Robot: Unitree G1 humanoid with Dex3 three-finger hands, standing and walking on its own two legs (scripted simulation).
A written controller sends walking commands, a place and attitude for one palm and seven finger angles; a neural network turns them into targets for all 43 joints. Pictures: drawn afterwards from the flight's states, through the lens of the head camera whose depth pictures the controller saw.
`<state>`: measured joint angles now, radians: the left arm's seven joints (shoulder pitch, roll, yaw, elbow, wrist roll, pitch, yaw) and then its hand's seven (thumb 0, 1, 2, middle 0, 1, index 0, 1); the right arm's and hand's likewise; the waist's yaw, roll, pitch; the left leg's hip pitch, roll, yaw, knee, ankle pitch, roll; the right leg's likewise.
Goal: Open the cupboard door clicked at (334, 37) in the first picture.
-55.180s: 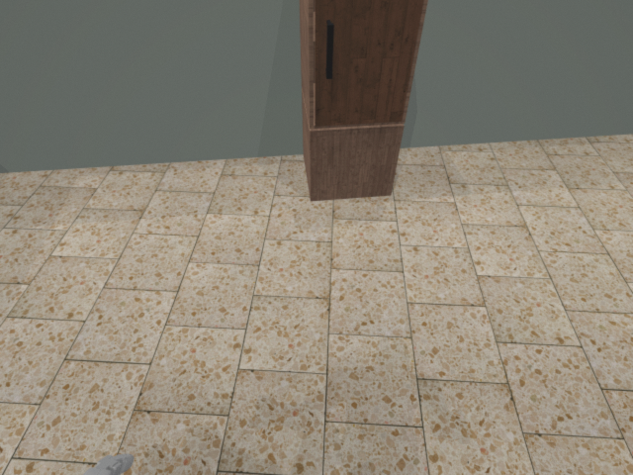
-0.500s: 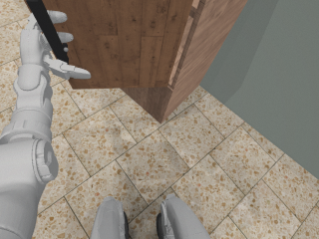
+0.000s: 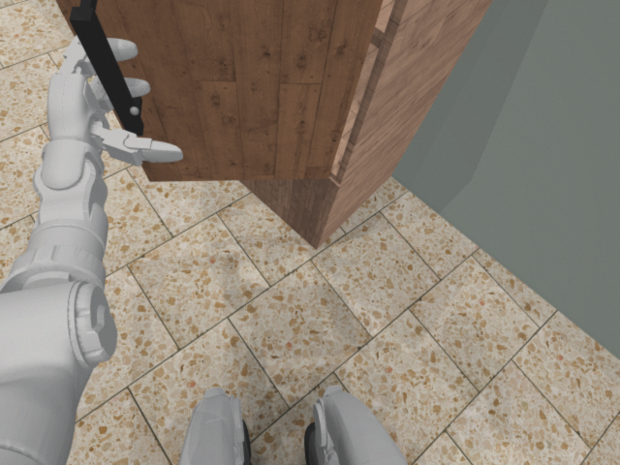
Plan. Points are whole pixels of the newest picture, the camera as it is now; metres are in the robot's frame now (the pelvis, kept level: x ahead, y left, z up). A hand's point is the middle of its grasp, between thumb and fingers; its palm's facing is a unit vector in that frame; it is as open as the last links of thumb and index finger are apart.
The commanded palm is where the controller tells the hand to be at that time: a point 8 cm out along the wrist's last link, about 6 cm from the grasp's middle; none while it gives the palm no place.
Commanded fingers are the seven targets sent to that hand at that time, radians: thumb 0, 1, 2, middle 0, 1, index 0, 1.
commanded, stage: close the thumb around the handle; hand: left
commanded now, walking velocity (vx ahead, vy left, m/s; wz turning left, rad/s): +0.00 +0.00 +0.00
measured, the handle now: (115, 69) +0.60 +0.18 +0.07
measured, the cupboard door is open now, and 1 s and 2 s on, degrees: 48 53 97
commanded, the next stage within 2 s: pull the door open along its arc in 0.56 s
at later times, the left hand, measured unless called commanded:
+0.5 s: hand (134, 108) +0.54 +0.16 +0.06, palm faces +0.00 -1.00 -0.03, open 5.7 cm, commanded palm +0.52 +0.19 +0.06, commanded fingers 0.00 0.90 0.90 -0.40 -1.35 -0.40 -1.35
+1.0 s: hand (136, 128) +0.51 +0.16 +0.06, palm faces -0.02 -1.00 -0.02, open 5.7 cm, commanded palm +0.46 +0.20 +0.06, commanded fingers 0.00 0.90 0.90 -0.40 -1.35 -0.40 -1.35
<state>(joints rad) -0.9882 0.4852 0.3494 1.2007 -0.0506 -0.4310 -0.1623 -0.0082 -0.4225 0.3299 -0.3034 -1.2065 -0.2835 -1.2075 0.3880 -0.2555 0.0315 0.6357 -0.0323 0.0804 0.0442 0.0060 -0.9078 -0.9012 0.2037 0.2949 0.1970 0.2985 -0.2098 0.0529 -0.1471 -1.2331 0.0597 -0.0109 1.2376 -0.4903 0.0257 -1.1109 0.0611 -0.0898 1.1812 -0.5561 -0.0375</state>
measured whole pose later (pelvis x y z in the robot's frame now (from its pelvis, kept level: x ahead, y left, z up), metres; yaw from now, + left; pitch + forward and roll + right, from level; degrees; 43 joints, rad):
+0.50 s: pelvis -0.01 +0.00 -0.01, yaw +0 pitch +28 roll -5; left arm -1.06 0.49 0.32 1.25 -0.04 -0.43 -0.13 0.01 0.74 0.83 -0.39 -1.33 -0.36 -1.33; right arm 0.39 -0.25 0.04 0.65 -0.04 0.07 0.04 0.01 -0.91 -0.90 0.20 0.29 0.20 0.30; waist -0.22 0.06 -0.14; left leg -1.28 0.05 -0.02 1.26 -0.49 0.03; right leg -1.15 0.05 -0.10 1.20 -0.56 -0.03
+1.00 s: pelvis +0.01 +0.01 +0.01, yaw -1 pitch +26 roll -4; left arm -0.80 0.41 0.33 1.04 -0.10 -0.43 -0.16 0.01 0.76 0.77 -0.36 -1.35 -0.34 -1.35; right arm 0.40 -0.25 0.02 0.61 -0.02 0.11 0.06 0.01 -0.91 -0.90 0.20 0.29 0.20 0.30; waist -0.18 0.06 -0.16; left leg -1.16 0.06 0.02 1.19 -0.49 0.04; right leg -1.05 0.06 -0.05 1.14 -0.55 -0.03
